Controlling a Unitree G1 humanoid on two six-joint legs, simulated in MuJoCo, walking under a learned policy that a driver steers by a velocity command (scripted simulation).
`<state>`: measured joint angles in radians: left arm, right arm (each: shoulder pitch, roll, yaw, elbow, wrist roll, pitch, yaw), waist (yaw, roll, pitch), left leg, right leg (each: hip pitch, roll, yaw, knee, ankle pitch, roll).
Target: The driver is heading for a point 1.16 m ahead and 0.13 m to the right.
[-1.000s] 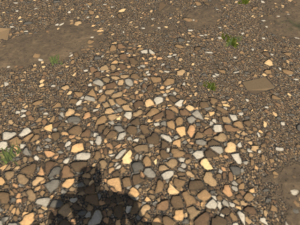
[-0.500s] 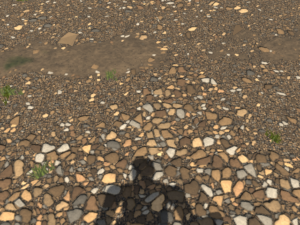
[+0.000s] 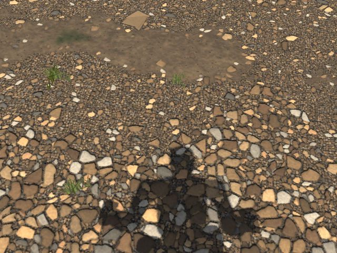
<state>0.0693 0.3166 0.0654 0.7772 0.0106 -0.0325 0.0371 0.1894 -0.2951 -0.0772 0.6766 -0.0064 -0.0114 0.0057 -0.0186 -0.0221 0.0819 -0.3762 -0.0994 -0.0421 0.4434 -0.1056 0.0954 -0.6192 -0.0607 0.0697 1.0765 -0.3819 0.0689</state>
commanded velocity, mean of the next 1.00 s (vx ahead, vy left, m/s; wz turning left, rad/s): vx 0.36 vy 0.00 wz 0.10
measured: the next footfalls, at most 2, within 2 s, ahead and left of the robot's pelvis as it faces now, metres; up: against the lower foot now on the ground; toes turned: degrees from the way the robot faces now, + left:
right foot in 0.26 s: +0.12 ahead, -0.16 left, +0.00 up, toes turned +4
left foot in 0.66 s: +0.34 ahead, +0.12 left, +0.00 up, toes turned +5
